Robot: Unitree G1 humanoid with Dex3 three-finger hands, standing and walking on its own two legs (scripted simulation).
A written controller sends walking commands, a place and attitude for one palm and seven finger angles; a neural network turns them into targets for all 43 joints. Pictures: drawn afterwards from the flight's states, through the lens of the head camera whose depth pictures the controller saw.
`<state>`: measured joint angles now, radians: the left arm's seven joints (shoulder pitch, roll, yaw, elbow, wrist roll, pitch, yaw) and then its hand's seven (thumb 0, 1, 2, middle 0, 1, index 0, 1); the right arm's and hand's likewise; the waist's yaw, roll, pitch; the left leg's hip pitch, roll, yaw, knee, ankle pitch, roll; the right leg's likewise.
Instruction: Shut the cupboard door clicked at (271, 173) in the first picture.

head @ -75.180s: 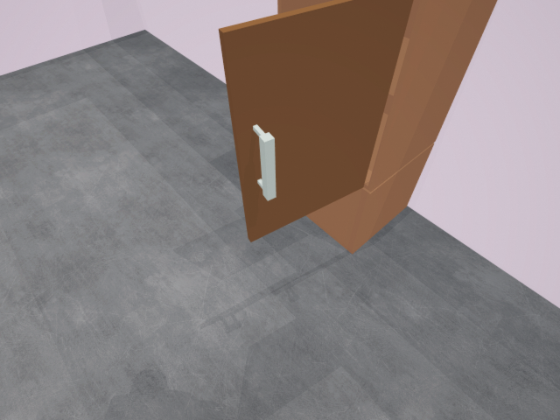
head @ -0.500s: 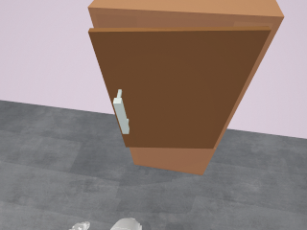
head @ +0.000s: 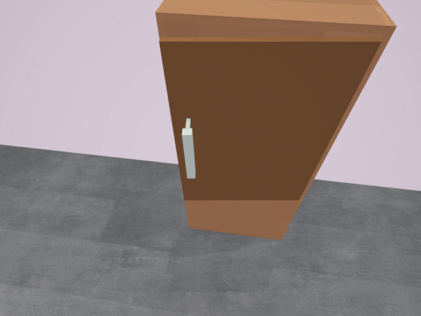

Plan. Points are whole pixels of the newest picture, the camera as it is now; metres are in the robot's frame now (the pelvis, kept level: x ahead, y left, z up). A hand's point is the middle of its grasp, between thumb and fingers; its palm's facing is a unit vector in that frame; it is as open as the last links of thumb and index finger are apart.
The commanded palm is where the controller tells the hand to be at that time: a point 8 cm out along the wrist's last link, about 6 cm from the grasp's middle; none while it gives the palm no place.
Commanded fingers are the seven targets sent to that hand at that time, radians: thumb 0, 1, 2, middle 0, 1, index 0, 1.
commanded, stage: come to a stop and stand still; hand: left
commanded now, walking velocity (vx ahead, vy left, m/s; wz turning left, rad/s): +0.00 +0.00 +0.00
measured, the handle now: (189, 149) +0.52 +0.10 -0.04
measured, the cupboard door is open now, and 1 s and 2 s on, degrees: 8 8 8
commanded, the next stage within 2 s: look again from close up in 0.48 s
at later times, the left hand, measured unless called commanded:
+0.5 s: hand out of the picture -0.03 +0.15 -0.18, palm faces +0.03 -0.99 -0.14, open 7.4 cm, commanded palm none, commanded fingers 0.00 0.90 0.90 -0.20 -0.30 -0.20 -0.30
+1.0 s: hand out of the picture +0.02 +0.19 -0.18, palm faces +0.03 -0.98 -0.22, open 7.4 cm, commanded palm none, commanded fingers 0.00 0.90 0.90 -0.20 -0.30 -0.20 -0.30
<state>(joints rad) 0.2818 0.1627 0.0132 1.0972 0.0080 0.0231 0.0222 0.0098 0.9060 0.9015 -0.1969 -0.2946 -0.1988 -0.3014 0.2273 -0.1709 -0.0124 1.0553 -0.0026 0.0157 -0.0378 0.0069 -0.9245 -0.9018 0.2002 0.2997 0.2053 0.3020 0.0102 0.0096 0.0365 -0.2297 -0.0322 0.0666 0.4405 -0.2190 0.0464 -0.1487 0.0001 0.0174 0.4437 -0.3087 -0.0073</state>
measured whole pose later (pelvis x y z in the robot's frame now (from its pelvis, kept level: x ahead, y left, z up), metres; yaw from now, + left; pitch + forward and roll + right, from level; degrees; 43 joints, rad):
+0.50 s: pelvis -0.01 -0.01 +0.00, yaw +0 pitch -1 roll +0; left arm 0.30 0.13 0.00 1.14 0.00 0.01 0.03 0.01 0.91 0.90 -0.20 -0.29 -0.20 -0.30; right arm 0.32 -0.13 0.00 1.15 -0.01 0.01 -0.04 0.01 -0.91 -0.90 0.20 0.30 0.20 0.30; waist -0.01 -0.02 0.04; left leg -0.20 -0.02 0.06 0.37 -0.16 0.04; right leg -0.12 0.01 0.01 0.38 -0.25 -0.01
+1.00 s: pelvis +0.01 +0.01 -0.01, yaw +0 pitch +0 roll +0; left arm 0.30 0.17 -0.01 1.06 0.01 -0.03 0.04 0.01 0.90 0.90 -0.20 -0.29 -0.20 -0.30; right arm 0.25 -0.18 0.01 1.06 -0.02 -0.03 -0.03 0.01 -0.93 -0.90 0.20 0.30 0.20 0.30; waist 0.00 0.00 -0.01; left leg -0.24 -0.04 0.07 0.51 -0.27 0.06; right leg -0.15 -0.01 0.02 0.51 -0.35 0.00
